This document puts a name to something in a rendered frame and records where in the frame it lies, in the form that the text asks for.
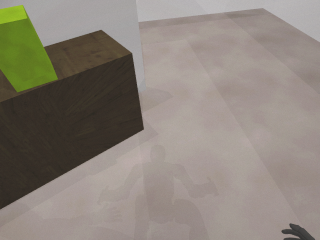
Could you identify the right robot hand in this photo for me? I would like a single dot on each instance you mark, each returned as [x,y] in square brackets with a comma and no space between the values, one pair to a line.
[298,231]

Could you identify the pedestal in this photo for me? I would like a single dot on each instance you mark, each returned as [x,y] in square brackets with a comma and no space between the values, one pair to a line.
[52,128]

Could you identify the carton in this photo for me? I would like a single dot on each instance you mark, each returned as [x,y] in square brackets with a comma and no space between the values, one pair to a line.
[23,58]

